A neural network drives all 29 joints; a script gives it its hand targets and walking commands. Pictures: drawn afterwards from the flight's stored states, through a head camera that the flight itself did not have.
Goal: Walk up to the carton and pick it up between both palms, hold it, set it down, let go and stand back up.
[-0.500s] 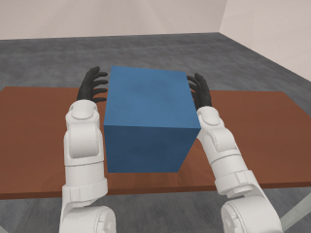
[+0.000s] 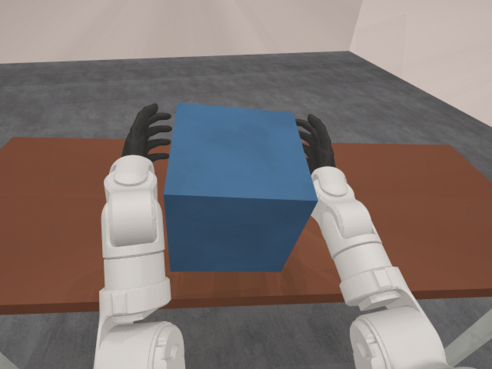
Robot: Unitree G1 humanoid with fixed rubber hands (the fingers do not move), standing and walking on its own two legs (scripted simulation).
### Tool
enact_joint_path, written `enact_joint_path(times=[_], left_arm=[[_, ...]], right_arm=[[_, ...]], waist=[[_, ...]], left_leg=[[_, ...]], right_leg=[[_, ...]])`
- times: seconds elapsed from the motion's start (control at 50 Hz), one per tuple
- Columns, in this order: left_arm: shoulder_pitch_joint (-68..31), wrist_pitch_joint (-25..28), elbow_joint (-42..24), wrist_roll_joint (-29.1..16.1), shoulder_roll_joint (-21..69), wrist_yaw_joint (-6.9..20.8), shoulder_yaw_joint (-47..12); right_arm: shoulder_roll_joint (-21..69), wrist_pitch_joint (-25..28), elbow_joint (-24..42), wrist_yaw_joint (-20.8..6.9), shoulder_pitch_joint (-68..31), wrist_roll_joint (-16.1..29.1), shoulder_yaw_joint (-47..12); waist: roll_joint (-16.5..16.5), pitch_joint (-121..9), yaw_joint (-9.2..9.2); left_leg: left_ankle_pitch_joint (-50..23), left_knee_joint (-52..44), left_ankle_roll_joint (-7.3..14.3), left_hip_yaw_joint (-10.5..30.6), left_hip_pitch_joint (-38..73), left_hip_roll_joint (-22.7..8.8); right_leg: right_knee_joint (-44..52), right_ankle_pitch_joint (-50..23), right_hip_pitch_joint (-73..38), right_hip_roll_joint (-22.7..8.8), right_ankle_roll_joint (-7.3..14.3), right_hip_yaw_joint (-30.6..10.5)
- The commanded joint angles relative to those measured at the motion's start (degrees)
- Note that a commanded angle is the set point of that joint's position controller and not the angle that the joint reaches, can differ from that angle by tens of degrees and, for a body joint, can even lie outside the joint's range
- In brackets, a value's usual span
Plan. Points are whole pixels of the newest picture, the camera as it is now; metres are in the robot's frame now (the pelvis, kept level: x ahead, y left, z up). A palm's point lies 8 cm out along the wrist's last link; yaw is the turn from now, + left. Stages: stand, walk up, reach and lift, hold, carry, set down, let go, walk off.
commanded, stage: hold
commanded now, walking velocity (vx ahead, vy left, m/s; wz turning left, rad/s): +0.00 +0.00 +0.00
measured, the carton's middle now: (231, 191) +0.34 +0.01 +0.16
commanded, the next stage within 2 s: none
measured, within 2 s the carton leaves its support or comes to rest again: neither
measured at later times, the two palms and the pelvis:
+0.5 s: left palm (141, 159) +0.34 +0.14 +0.22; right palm (321, 167) +0.35 -0.13 +0.20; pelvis +0.00 +0.00 +0.00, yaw -1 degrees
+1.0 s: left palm (143, 158) +0.34 +0.14 +0.22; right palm (323, 169) +0.35 -0.14 +0.20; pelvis +0.00 +0.00 +0.00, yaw +0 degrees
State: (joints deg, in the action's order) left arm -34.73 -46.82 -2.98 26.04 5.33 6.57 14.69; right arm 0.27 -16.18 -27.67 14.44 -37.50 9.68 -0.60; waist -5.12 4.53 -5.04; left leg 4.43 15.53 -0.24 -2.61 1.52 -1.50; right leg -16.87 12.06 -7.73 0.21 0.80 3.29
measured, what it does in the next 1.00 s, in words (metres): stands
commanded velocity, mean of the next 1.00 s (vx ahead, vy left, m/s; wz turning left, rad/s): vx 0.00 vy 0.00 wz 0.00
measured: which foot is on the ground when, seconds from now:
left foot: down 0.00-1.00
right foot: down 0.00-1.00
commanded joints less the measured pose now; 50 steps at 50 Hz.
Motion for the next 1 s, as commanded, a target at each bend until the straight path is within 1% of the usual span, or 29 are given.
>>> enact_joint_path(times=[0.0, 0.04, 0.06, 0.14, 0.2, 0.22, 0.24, 0.26, 0.3, 0.36, 0.38, 0.42, 0.44, 0.48, 0.5, 0.56, 0.58, 0.6, 0.62, 0.64, 0.68, 0.7, 0.76, 0.8, 0.82, 0.86, 0.92, 0.94, 0.98], left_arm=[[-30.9, 2.6, -0.7, -7.9, 24.3, 6.4, -22.2], [-28.1, 2.8, -3.7, -9.3, 24.7, 5.9, -23.7], [-27.5, 2.1, -0.7, -7.2, 23.8, 6.0, -22.0], [-28.6, 2.1, -1.1, -8.3, 23.7, 6.5, -22.7], [-28.4, 2.9, -3.0, -8.1, 24.3, 5.6, -23.1], [-27.8, 2.5, -3.2, -8.5, 24.3, 5.6, -23.0], [-26.6, 2.0, -1.2, -8.0, 23.6, 5.6, -21.8], [-27.0, 2.3, -2.9, -8.5, 24.6, 6.0, -22.9], [-28.6, 2.1, -1.2, -7.6, 23.6, 5.9, -21.8], [-28.1, 2.3, -2.8, -8.0, 24.5, 5.7, -22.5], [-26.4, 2.4, -3.8, -8.1, 24.7, 5.3, -22.7], [-26.2, 2.1, -2.1, -7.1, 23.3, 5.1, -21.5], [-26.1, 1.8, -3.0, -7.4, 23.9, 5.1, -21.5], [-25.8, 1.8, -3.9, -8.5, 24.0, 5.7, -23.3], [-26.3, 1.9, -3.6, -7.8, 23.4, 5.7, -22.4], [-25.7, 1.4, -3.2, -7.5, 23.8, 5.9, -22.8], [-26.7, 1.3, -3.7, -7.9, 22.7, 6.4, -22.4], [-27.4, 1.0, -0.2, -6.8, 21.4, 6.4, -20.2], [-28.8, 1.5, 0.3, -6.8, 21.5, 6.8, -19.6], [-29.5, 1.8, -1.0, -7.6, 22.4, 6.8, -21.8], [-31.0, 2.2, 1.7, -6.9, 22.1, 6.9, -20.0], [-30.5, 3.1, -3.5, -9.1, 25.3, 6.7, -24.0], [-28.0, 2.9, -2.4, -7.6, 24.8, 5.8, -22.4], [-26.3, 2.3, 1.0, -7.1, 22.8, 6.3, -20.2], [-26.7, 2.3, -0.1, -7.3, 22.7, 6.4, -20.7], [-28.2, 2.5, -0.3, -7.1, 23.0, 6.2, -20.3], [-27.6, 3.0, -1.1, -8.5, 24.4, 6.1, -22.2], [-27.6, 3.2, -0.6, -8.0, 24.0, 5.7, -21.6], [-28.1, 3.1, -1.5, -8.3, 24.3, 5.7, -22.1]], right_arm=[[25.4, 3.5, 14.6, -6.0, -41.0, 3.4, -16.0], [24.9, 3.7, 15.0, -6.0, -37.2, 3.3, -16.7], [24.5, 3.1, 13.3, -6.1, -38.9, 3.3, -16.7], [24.3, 3.5, 14.8, -6.3, -39.6, 3.4, -15.9], [25.9, 4.0, 16.2, -6.2, -39.1, 3.8, -17.7], [25.2, 3.4, 15.6, -6.0, -37.6, 4.1, -16.9], [24.7, 3.4, 15.9, -6.2, -39.5, 4.2, -17.8], [24.5, 3.5, 15.7, -6.1, -37.9, 4.3, -17.6], [24.2, 3.6, 14.9, -6.4, -40.5, 3.5, -17.1], [25.4, 3.8, 16.4, -6.3, -39.3, 4.1, -17.6], [25.9, 4.1, 18.4, -6.3, -39.1, 5.4, -19.4], [25.5, 3.8, 16.6, -6.3, -39.3, 4.5, -18.7], [26.1, 4.2, 18.2, -6.3, -41.0, 5.2, -20.2], [24.6, 3.8, 17.6, -6.0, -37.7, 4.2, -18.5], [25.8, 3.6, 17.8, -5.7, -38.1, 4.4, -19.5], [24.3, 3.1, 16.1, -5.5, -37.1, 4.4, -17.9], [25.0, 3.4, 18.4, -5.3, -38.8, 4.3, -18.2], [24.2, 2.1, 13.3, -5.6, -37.7, 3.3, -16.1], [25.3, 2.4, 15.0, -5.6, -39.6, 2.6, -16.0], [23.8, 2.3, 13.3, -6.0, -38.0, 2.3, -14.9], [25.1, 2.2, 11.8, -6.3, -39.5, 1.9, -14.6], [26.8, 3.7, 16.7, -6.0, -39.1, 2.2, -15.8], [26.5, 4.0, 16.1, -6.0, -39.4, 4.0, -18.2], [25.8, 3.4, 14.7, -5.9, -38.9, 3.3, -17.6], [25.8, 3.6, 15.1, -6.0, -38.6, 3.8, -17.5], [26.6, 4.0, 15.2, -6.4, -40.2, 3.2, -17.0], [25.9, 4.4, 16.3, -6.3, -39.4, 3.3, -17.4], [26.6, 4.6, 16.6, -6.3, -41.6, 4.0, -18.7], [25.9, 4.4, 16.2, -6.2, -39.6, 3.5, -17.8]], waist=[[5.9, -14.6, -0.91], [5.3, -17.5, -2.25], [5.9, -15.6, -0.45], [5.0, -13.9, -2.17], [5.3, -16.7, -0.85], [5.7, -16.3, -1.86], [4.5, -14.4, -0.42], [5.1, -16.1, -1.55], [4.5, -14.2, -0.67], [4.3, -15.8, -0.69], [4.2, -18.0, 0.76], [4.6, -15.6, 0.48], [3.7, -17.7, 1.51], [3.7, -16.3, -1.43], [2.4, -15.8, -0.46], [6.0, -13.8, -1.6], [3.7, -16.1, -1.11], [4.3, -10.2, -1.13], [2.7, -11.4, -0.65], [4.8, -11.8, -2.49], [4.0, -9.7, -1.01], [4.7, -17.3, -2.76], [6.2, -18.3, -0.44], [2.6, -13.9, -0.2], [3.3, -15.3, -0.94], [3.8, -14.2, 1.0], [3.1, -16.9, -0.93], [2.9, -16.7, 0.93], [2.9, -15.8, -1.18]], left_leg=[[-1.7, -0.5, 1.8, -3.0, 9.7, 2.3], [-8.0, 0.7, 1.3, -2.3, 12.4, 1.6], [-4.8, -0.4, 1.6, -2.4, 11.5, 1.8], [-1.4, -0.5, 1.7, -2.6, 8.9, 2.0], [-6.9, 0.6, 1.3, -2.5, 11.4, 1.8], [-7.9, 0.6, 1.1, -2.4, 12.2, 1.8], [-5.6, 0.0, 1.7, -2.4, 11.5, 2.0], [-6.3, 0.2, 1.4, -2.6, 11.9, 2.0], [-2.1, -0.5, 2.0, -2.9, 10.2, 2.0], [-4.4, -0.1, 1.7, -2.9, 11.2, 2.2], [-7.9, 0.7, 1.7, -2.4, 11.9, 1.8], [-6.6, 0.3, 1.8, -2.2, 11.6, 1.9], [-7.0, 0.3, 2.3, -2.9, 12.3, 2.3], [-6.1, 0.3, 1.8, -2.5, 12.5, 2.1], [-6.2, 0.6, 2.5, -3.0, 11.8, 2.4], [-6.6, 0.4, 1.3, -2.7, 11.5, 2.1], [-6.2, 0.7, 2.2, -2.8, 12.4, 2.3], [-0.2, -1.0, 2.7, -2.9, 8.5, 2.5], [2.7, -1.4, 3.7, -3.3, 7.5, 2.6], [3.1, -1.6, 2.6, -3.0, 8.2, 2.0], [3.7, -2.2, 2.7, -3.4, 6.1, 2.1], [-2.7, 0.0, 1.8, -3.3, 9.4, 2.2], [-8.3, 0.8, 1.1, -2.9, 12.7, 2.3], [-3.9, -0.5, 2.8, -2.6, 10.9, 2.2], [-3.4, 0.0, 2.7, -3.0, 10.8, 2.4], [-1.2, -1.0, 2.7, -2.9, 9.1, 2.3], [-4.6, 0.0, 2.2, -2.4, 11.4, 1.6], [-5.0, -0.1, 2.4, -2.5, 11.6, 2.1], [-5.6, 0.4, 2.3, -2.6, 12.3, 2.1]], right_leg=[[4.1, -5.6, 10.2, 1.5, -3.6, 2.9], [3.1, -11.4, 8.0, 2.2, -3.6, 3.7], [3.9, -6.5, 8.9, 2.2, -3.2, 3.5], [4.1, -5.2, 8.5, 2.2, -3.4, 3.3], [3.3, -9.5, 7.9, 2.5, -3.4, 3.4], [3.4, -10.5, 7.9, 2.5, -3.4, 3.3], [4.0, -7.9, 8.7, 2.4, -3.8, 3.5], [3.9, -9.3, 7.8, 2.4, -3.5, 3.5], [4.3, -4.2, 9.2, 2.3, -3.2, 3.4], [4.0, -7.5, 8.3, 2.3, -3.8, 3.4], [3.2, -10.6, 7.8, 2.8, -3.5, 3.4], [4.0, -8.1, 8.4, 2.5, -3.6, 3.3], [4.0, -8.8, 7.7, 2.5, -3.7, 3.6], [3.8, -10.7, 7.7, 2.3, -3.9, 3.7], [3.7, -11.1, 7.4, 2.4, -4.3, 3.6], [3.9, -10.0, 8.5, 2.1, -3.7, 3.2], [4.0, -10.3, 7.4, 1.9, -4.1, 3.4], [5.1, -4.2, 8.9, 1.8, -3.6, 3.1], [5.1, -2.7, 8.6, 1.3, -4.0, 2.6], [4.7, -2.7, 9.5, 1.3, -3.4, 2.8], [4.6, -1.4, 10.3, 1.4, -3.4, 2.5], [3.2, -9.2, 7.4, 1.7, -3.8, 3.0], [3.4, -11.2, 7.1, 2.3, -3.9, 3.4], [4.5, -8.2, 7.7, 1.9, -4.2, 3.3], [4.5, -8.2, 6.8, 2.0, -4.0, 3.3], [4.3, -4.5, 8.4, 1.5, -3.7, 3.0], [3.8, -8.7, 8.4, 2.2, -3.9, 3.7], [4.1, -8.5, 8.4, 2.1, -4.3, 3.5], [4.1, -9.1, 8.6, 2.2, -4.1, 3.6]])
